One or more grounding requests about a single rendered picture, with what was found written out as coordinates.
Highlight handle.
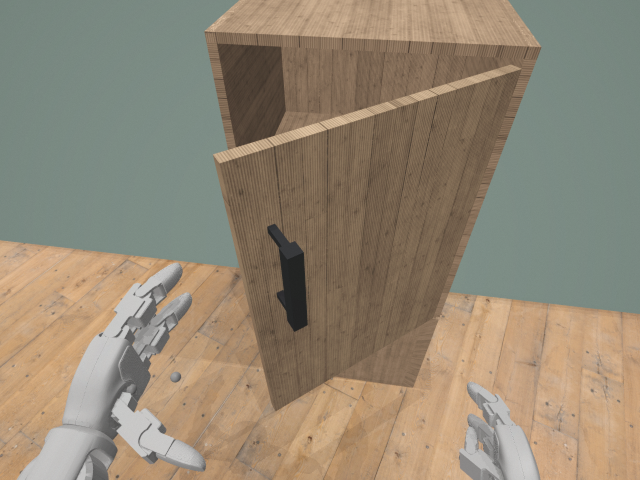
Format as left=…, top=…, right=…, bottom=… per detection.
left=267, top=224, right=308, bottom=332

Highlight cupboard door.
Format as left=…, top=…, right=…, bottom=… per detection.
left=213, top=65, right=522, bottom=412

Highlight left robot hand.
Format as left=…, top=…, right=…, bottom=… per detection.
left=62, top=263, right=206, bottom=472

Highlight robot left forearm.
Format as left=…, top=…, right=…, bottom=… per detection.
left=17, top=425, right=118, bottom=480

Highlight right robot hand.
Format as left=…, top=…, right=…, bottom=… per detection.
left=459, top=381, right=541, bottom=480

